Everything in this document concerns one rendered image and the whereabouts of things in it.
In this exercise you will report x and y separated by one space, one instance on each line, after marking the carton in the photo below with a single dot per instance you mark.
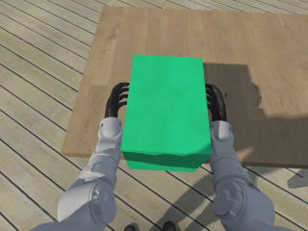
166 125

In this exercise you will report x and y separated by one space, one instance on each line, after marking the left robot upper arm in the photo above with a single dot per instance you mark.
88 207

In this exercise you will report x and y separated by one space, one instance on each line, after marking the right robot forearm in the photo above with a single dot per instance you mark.
224 162

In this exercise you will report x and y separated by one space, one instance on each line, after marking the robot right foot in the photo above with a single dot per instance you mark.
169 226

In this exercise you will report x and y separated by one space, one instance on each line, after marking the table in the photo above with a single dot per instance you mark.
258 61

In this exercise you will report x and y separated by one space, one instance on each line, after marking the left robot forearm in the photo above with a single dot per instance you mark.
105 158

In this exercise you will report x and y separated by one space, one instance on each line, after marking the left robot hand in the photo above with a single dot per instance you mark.
113 103

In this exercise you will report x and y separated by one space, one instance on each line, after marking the right robot upper arm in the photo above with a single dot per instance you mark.
241 208

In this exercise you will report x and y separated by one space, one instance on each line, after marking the right robot hand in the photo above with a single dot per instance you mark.
217 106

